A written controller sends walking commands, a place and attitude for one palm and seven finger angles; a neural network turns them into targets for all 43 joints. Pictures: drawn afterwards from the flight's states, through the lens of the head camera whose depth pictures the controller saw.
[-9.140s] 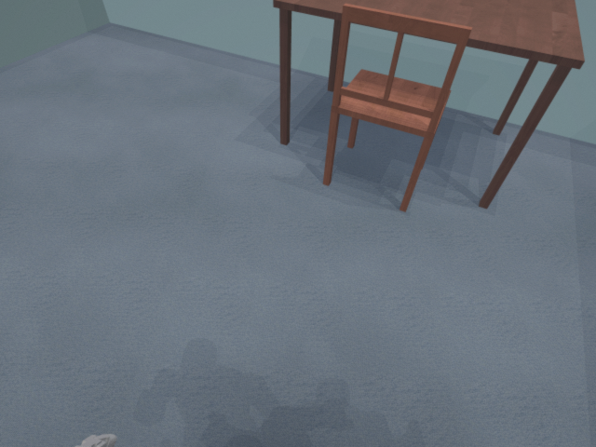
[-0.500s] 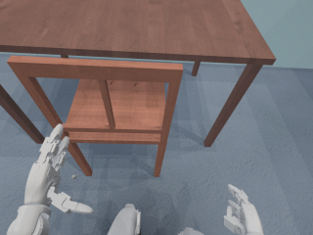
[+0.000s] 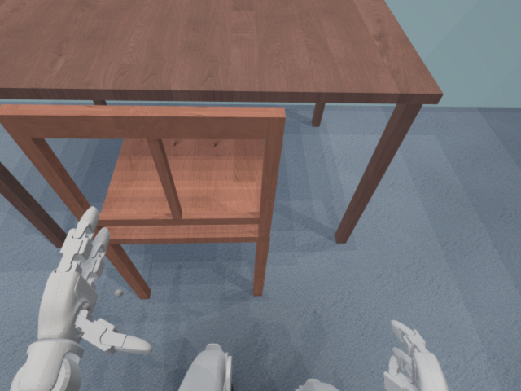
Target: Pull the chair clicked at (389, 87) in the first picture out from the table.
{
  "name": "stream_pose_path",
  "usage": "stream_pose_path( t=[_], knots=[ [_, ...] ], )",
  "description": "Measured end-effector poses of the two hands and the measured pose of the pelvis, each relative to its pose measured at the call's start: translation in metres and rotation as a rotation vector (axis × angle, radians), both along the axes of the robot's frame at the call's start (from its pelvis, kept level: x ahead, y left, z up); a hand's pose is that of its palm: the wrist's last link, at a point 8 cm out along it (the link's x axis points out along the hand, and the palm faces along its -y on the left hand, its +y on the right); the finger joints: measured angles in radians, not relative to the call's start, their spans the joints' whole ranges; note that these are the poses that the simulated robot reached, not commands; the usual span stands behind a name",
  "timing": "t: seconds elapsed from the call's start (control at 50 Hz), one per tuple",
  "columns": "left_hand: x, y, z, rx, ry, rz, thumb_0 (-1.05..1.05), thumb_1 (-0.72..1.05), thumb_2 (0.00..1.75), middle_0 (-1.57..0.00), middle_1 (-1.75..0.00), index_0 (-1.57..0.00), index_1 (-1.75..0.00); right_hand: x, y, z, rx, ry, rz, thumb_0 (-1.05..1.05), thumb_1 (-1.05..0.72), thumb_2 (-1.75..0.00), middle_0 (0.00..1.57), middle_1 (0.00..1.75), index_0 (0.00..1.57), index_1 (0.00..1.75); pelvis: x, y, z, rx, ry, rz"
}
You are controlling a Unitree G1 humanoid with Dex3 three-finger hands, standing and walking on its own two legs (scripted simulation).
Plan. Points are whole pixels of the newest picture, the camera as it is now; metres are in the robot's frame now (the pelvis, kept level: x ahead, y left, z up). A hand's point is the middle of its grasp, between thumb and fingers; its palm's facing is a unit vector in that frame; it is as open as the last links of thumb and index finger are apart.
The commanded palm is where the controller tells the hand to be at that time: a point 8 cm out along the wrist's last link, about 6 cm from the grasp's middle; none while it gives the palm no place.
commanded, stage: raise the hand toward the chair's back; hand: left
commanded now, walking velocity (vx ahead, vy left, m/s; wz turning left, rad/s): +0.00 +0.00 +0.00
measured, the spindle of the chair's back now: (167, 181) +0.49 +0.21 -0.03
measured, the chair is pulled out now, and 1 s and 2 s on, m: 0.00 0.00 0.00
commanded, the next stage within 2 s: aim the fingers beside a spindle in 0.08 s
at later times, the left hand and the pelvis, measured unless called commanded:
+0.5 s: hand (136, 283) +0.26 +0.19 +0.04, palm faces +0.07 -1.00 -0.05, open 16.9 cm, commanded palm +0.25 +0.24 +0.04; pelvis +0.01 -0.02 -0.01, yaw +0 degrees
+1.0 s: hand (153, 259) +0.31 +0.18 +0.02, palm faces +0.07 -1.00 -0.04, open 16.9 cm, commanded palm +0.29 +0.23 +0.02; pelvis +0.01 -0.01 -0.02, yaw -1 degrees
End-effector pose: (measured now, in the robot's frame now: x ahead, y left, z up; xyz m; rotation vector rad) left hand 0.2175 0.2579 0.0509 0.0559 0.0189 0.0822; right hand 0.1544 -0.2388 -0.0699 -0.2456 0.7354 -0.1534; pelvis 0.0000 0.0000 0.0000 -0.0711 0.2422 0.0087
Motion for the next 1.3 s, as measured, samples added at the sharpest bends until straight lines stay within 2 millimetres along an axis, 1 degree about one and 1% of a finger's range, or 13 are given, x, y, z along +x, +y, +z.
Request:
stream_pose_path(
  t=[0.16, 0.26, 0.34, 0.48, 0.62, 0.76, 0.84, 0.96, 1.16, 1.3],
  knots=[
    [0.000, -0.008, 0.001, 0.000, 0.003, -0.002, -0.01, -0.50, 0.30, -0.06, -0.08, -0.06, -0.08, 0.011, 0.000, -0.002, 0.020, -0.018, 0.015, 0.01, -0.90, -0.90, 0.20, 0.30, 0.20, 0.30, 0.002, -0.007, 0.000, 0.006, 0.001, 0.002],
    [0.003, -0.011, 0.001, -0.002, 0.000, -0.001, -0.01, -0.50, 0.30, -0.06, -0.08, -0.06, -0.08, 0.015, -0.004, -0.003, 0.020, -0.020, 0.017, 0.01, -0.90, -0.90, 0.20, 0.30, 0.20, 0.30, 0.005, -0.011, -0.001, 0.008, 0.005, 0.003],
    [0.007, -0.014, -0.003, -0.004, 0.002, -0.004, -0.01, -0.50, 0.30, -0.06, -0.08, -0.06, -0.08, 0.016, -0.009, -0.005, 0.013, -0.014, 0.016, 0.01, -0.90, -0.90, 0.20, 0.30, 0.20, 0.30, 0.006, -0.013, -0.003, 0.010, 0.012, 0.002],
    [0.017, -0.016, -0.009, -0.005, 0.000, -0.011, -0.01, -0.50, 0.30, -0.06, -0.08, -0.06, -0.08, 0.012, -0.018, -0.011, 0.003, 0.012, -0.003, 0.01, -0.90, -0.90, 0.20, 0.30, 0.20, 0.30, 0.008, -0.016, -0.006, 0.014, 0.024, -0.004],
    [0.030, -0.019, -0.016, -0.006, -0.003, -0.017, -0.01, -0.50, 0.30, -0.06, -0.08, -0.06, -0.08, 0.006, -0.021, -0.019, -0.002, 0.044, -0.009, 0.01, -0.90, -0.90, 0.20, 0.30, 0.20, 0.30, 0.008, -0.016, -0.010, 0.014, 0.040, -0.007],
    [0.049, -0.025, -0.023, -0.013, -0.002, -0.029, -0.01, -0.50, 0.30, -0.06, -0.08, -0.06, -0.08, -0.001, -0.021, -0.026, 0.000, 0.078, -0.017, 0.01, -0.90, -0.90, 0.20, 0.30, 0.20, 0.30, 0.008, -0.015, -0.013, 0.015, 0.058, -0.014],
    [0.057, -0.025, -0.026, -0.014, -0.002, -0.026, -0.01, -0.50, 0.30, -0.06, -0.08, -0.06, -0.08, -0.005, -0.020, -0.028, 0.004, 0.097, -0.026, 0.01, -0.90, -0.90, 0.20, 0.30, 0.20, 0.30, 0.008, -0.014, -0.014, 0.018, 0.066, -0.021],
    [0.064, -0.021, -0.031, -0.014, 0.000, -0.013, -0.01, -0.50, 0.30, -0.06, -0.08, -0.06, -0.08, -0.007, -0.020, -0.032, 0.002, 0.118, -0.032, 0.01, -0.90, -0.90, 0.20, 0.30, 0.20, 0.30, 0.009, -0.012, -0.016, 0.016, 0.076, -0.024],
    [0.074, -0.034, -0.040, -0.026, -0.013, -0.030, -0.01, -0.50, 0.30, -0.06, -0.08, -0.06, -0.08, -0.007, -0.017, -0.038, -0.004, 0.137, -0.026, 0.01, -0.90, -0.90, 0.20, 0.30, 0.20, 0.30, 0.007, -0.008, -0.022, 0.015, 0.090, -0.026],
    [0.083, -0.031, -0.046, -0.021, -0.020, -0.013, -0.01, -0.50, 0.30, -0.06, -0.08, -0.06, -0.08, -0.008, -0.014, -0.043, 0.000, 0.153, -0.023, 0.01, -0.90, -0.90, 0.20, 0.30, 0.20, 0.30, 0.004, -0.007, -0.026, 0.012, 0.098, -0.028]
  ],
)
